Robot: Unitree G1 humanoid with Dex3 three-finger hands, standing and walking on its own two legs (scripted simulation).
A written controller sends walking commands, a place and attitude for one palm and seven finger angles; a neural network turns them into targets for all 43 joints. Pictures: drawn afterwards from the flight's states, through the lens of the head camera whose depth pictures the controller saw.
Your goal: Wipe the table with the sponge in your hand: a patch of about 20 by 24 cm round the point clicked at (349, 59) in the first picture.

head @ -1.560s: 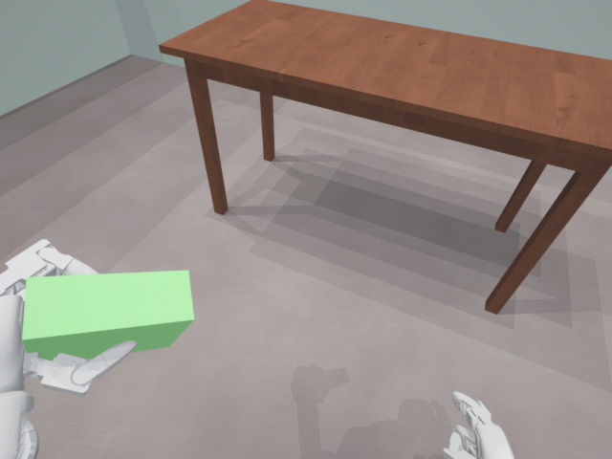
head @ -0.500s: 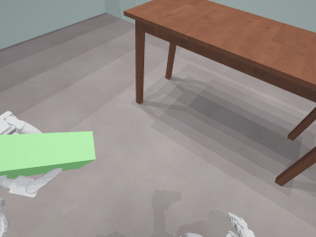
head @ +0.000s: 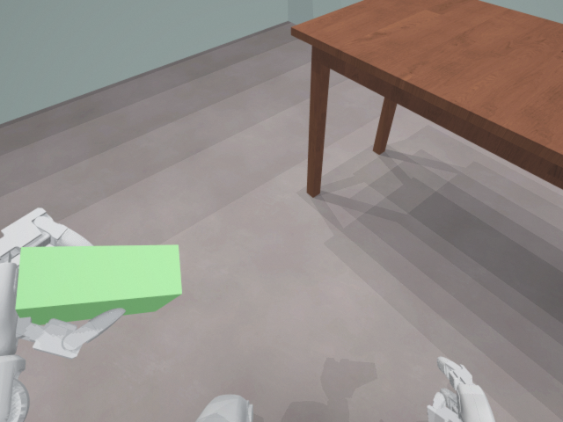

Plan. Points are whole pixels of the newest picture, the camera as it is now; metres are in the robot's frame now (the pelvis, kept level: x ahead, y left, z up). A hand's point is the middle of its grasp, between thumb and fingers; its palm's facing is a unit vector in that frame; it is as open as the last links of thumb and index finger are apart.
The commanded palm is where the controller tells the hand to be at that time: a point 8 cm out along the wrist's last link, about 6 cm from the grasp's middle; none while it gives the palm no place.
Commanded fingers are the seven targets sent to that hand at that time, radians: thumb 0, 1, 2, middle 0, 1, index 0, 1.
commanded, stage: walk to a spot facing it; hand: left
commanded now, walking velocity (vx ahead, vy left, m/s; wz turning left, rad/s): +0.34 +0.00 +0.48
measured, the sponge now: (125, 284) +0.23 +0.18 +0.15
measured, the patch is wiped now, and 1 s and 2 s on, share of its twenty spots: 0.00 0.00 0.00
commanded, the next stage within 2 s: none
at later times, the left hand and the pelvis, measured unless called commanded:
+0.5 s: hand (63, 203) +0.32 +0.27 +0.19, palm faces +0.53 -0.73 -0.43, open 9.4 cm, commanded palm +0.23 +0.30 +0.19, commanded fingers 0.00 0.10 1.30 -1.20 -1.60 -1.20 -1.60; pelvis +0.13 +0.00 -0.01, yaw +11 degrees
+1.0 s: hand (60, 178) +0.35 +0.29 +0.19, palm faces +0.72 -0.55 -0.43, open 9.4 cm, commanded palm +0.28 +0.31 +0.19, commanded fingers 0.00 0.10 1.30 -1.20 -1.60 -1.20 -1.60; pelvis +0.27 -0.01 +0.01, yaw +27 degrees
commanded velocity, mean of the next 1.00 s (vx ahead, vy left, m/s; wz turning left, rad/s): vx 0.34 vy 0.00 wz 0.50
